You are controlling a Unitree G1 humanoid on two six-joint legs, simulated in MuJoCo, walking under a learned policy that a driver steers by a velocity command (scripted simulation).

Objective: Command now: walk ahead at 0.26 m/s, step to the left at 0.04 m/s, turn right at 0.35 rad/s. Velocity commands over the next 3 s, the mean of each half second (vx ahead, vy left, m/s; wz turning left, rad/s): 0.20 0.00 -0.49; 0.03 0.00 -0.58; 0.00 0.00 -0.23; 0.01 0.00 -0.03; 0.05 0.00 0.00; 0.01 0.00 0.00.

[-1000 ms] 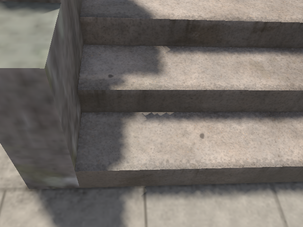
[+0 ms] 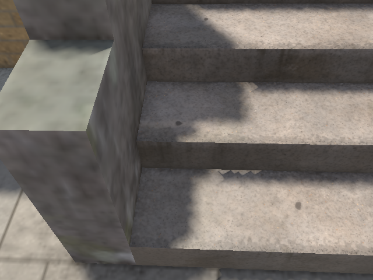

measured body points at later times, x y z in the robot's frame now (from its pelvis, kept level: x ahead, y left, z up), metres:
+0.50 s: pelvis +0.15 +0.02 +0.01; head +0.20 +0.03 +0.45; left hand +0.34 +0.27 -0.12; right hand +0.22 -0.27 -0.09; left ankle +0.25 +0.11 -0.73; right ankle +0.06 -0.06 -0.65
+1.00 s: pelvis +0.15 -0.02 +0.02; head +0.16 -0.07 +0.46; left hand +0.44 +0.12 -0.05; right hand +0.13 -0.36 -0.09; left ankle +0.26 +0.11 -0.65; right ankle +0.11 -0.09 -0.73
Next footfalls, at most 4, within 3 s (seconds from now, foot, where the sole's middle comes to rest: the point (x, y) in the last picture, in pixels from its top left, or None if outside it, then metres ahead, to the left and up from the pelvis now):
0.34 left None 0.29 0.10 -0.77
0.76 right None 0.15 -0.11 -0.77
1.24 left None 0.28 0.06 -0.77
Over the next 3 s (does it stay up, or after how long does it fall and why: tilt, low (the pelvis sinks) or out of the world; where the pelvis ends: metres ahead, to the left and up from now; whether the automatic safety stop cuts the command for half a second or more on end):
stays up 0.20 0.01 0.01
